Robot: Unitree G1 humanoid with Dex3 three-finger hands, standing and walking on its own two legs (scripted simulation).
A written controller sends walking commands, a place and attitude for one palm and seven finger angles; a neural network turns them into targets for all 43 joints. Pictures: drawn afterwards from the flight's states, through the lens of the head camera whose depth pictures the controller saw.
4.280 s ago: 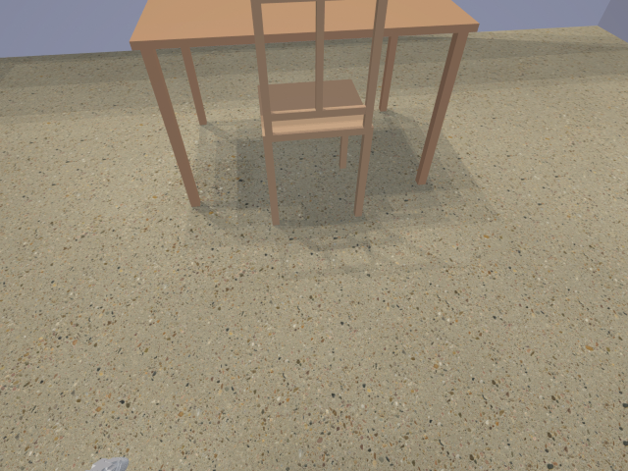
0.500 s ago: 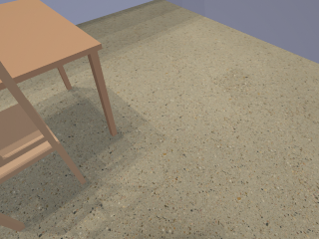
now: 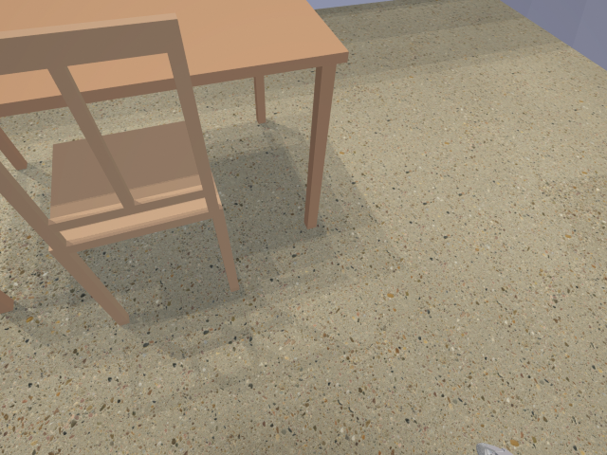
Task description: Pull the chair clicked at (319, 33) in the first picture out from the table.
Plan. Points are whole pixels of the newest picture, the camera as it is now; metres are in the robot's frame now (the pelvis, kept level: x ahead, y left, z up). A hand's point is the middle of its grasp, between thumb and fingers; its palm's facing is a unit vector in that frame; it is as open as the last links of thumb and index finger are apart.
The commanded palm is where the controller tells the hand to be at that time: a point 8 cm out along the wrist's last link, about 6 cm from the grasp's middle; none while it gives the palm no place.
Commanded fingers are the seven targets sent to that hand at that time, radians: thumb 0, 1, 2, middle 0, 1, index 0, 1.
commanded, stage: turn to face it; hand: left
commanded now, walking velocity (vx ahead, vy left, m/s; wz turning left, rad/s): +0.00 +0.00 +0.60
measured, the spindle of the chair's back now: (99, 147) +0.62 +0.45 -0.03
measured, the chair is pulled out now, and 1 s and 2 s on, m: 0.00 0.00 0.00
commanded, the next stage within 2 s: take the last steps up to it in 0.60 s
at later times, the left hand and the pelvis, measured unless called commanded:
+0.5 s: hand out of the picture +0.07 +0.20 -0.13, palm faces +0.27 -0.92 -0.30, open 7.4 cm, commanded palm none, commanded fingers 0.00 0.90 0.90 -0.20 -0.30 -0.20 -0.30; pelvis +0.01 -0.02 +0.01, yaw +16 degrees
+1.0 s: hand out of the picture -0.06 +0.22 -0.16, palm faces +0.42 -0.89 -0.19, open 7.4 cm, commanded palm none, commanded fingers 0.00 0.90 0.90 -0.20 -0.30 -0.20 -0.30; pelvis +0.02 +0.03 +0.02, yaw +23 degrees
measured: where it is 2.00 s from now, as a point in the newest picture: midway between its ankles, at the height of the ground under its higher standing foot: (273, 422)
